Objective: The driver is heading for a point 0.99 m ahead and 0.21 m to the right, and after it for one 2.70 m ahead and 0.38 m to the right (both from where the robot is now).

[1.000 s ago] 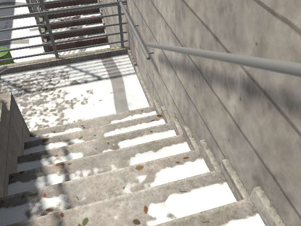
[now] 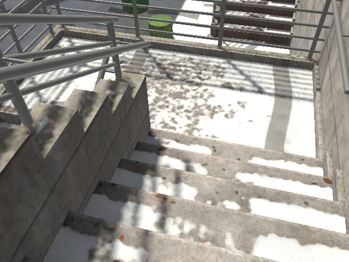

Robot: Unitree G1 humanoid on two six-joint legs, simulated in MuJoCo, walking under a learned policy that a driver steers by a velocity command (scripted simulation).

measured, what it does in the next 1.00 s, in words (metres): goes down, turning right: left foot 0.17 m lower, then right foot 0.17 m lower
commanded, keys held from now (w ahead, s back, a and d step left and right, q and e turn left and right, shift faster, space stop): w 0.22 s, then w+e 0.78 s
